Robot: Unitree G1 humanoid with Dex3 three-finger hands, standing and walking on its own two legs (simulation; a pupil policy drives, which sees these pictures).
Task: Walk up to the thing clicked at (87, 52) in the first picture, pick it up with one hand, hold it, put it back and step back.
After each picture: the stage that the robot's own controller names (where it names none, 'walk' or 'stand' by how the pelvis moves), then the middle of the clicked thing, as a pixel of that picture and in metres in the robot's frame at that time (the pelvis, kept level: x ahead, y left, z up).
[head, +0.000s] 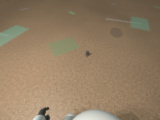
stand; (87, 53) +1.28 +0.04 -0.72
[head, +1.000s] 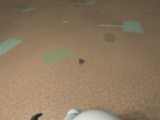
walk; (80, 61) +1.15 +0.25 -0.70
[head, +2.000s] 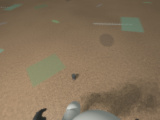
walk; (73, 77) +0.69 +0.29 -0.72
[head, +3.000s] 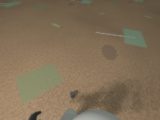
walk; (72, 95) +0.44 +0.18 -0.71
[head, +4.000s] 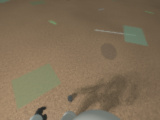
stand; (70, 98) +0.35 +0.19 -0.71
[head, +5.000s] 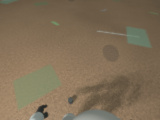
stand; (70, 100) +0.33 +0.19 -0.72
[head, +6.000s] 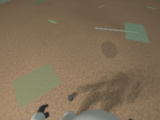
stand; (70, 98) +0.34 +0.21 -0.72
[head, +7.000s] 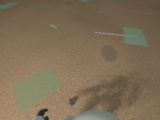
stand; (71, 102) +0.34 +0.18 -0.73
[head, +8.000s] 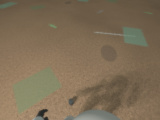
stand; (71, 102) +0.33 +0.19 -0.73
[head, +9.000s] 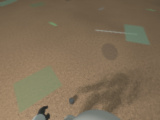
go down; (71, 101) +0.32 +0.19 -0.73
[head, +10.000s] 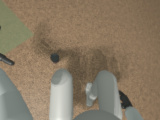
go down; (55, 58) +0.42 +0.22 -0.30
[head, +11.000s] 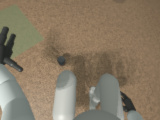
close in; (61, 61) +0.42 +0.22 -0.31
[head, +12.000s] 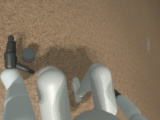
close in; (28, 56) +0.41 +0.26 -0.23
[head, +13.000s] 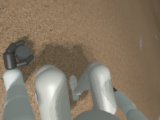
close; (23, 54) +0.40 +0.27 -0.23
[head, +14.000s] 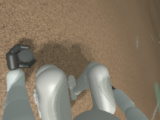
lift; (25, 57) +0.38 +0.25 -0.23
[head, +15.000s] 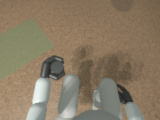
lift; (58, 69) +0.32 +0.21 -0.04
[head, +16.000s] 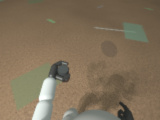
hold; (64, 74) +0.32 +0.17 +0.03
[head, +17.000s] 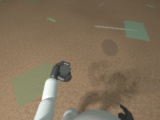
hold; (66, 74) +0.32 +0.17 +0.02
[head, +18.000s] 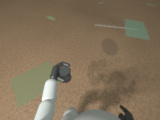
crouch; (65, 74) +0.32 +0.17 +0.01
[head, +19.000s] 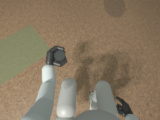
crouch; (61, 58) +0.42 +0.19 -0.07
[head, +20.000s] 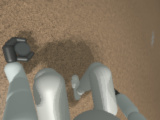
lower; (23, 51) +0.41 +0.26 -0.23
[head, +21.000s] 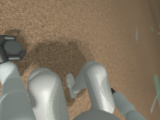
lower; (13, 50) +0.43 +0.27 -0.23
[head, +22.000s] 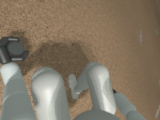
lower; (16, 51) +0.42 +0.28 -0.23
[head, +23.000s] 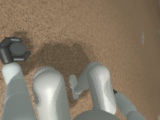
lower; (18, 51) +0.41 +0.28 -0.22
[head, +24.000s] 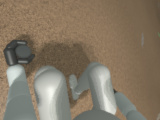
loosen; (23, 53) +0.40 +0.26 -0.23
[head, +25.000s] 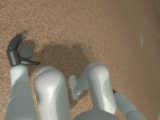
withdraw; (25, 53) +0.41 +0.25 -0.23
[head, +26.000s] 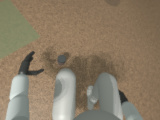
walk; (61, 60) +0.42 +0.21 -0.30
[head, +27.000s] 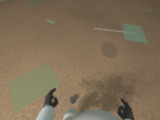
stand; (72, 100) +0.34 +0.14 -0.65
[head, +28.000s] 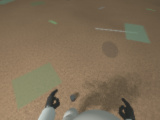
stand; (72, 98) +0.36 +0.16 -0.67
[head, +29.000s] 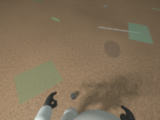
stand; (73, 96) +0.36 +0.16 -0.68
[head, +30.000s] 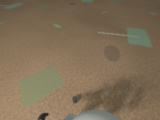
walk; (74, 99) +0.37 +0.16 -0.72
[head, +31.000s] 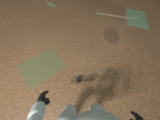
walk; (78, 79) +0.51 +0.08 -0.70
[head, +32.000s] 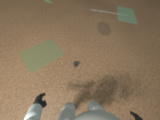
walk; (75, 64) +0.78 +0.14 -0.71
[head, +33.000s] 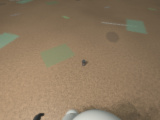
stand; (83, 62) +1.04 +0.13 -0.70
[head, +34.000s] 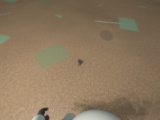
stand; (79, 62) +1.04 +0.16 -0.73
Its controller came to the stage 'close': yes
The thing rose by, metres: 0.72
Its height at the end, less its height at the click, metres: +0.00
